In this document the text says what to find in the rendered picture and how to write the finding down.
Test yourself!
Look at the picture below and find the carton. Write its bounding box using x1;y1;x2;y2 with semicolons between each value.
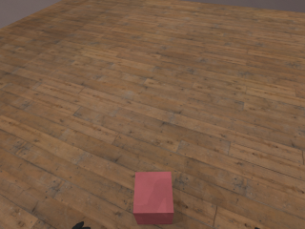
132;172;174;225

